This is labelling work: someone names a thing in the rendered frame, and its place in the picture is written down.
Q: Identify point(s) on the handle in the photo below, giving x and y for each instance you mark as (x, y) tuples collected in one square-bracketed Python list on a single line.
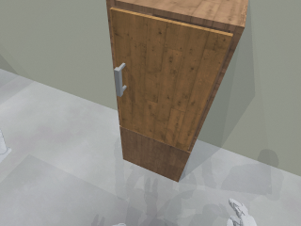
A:
[(118, 80)]

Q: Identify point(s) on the cupboard door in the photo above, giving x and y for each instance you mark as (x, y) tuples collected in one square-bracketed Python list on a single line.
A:
[(170, 69)]

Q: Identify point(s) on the robot left hand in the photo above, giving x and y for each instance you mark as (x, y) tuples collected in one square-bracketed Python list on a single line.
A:
[(4, 150)]

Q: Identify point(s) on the robot right hand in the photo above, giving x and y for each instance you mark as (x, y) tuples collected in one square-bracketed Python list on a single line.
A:
[(242, 213)]

